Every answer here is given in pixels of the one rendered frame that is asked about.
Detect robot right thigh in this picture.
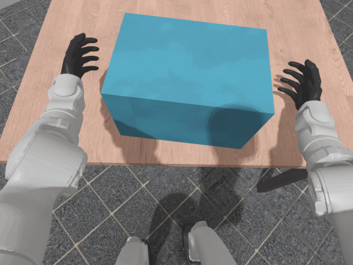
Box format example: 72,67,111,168
188,226,237,265

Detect left robot forearm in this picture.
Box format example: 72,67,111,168
5,73,85,180

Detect table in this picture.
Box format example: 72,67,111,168
0,0,353,193

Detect robot left hand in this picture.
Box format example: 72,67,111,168
61,33,99,79

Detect robot right upper arm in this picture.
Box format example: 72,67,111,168
307,165,353,265

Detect right robot forearm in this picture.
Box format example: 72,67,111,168
295,100,353,174

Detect robot left upper arm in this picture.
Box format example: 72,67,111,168
0,129,88,265

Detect robot thigh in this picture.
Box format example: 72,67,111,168
188,226,237,265
115,242,149,265

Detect robot right hand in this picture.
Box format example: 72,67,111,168
277,59,322,110

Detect robot left thigh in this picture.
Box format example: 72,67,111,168
115,242,149,265

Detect carton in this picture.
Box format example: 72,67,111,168
100,13,275,149

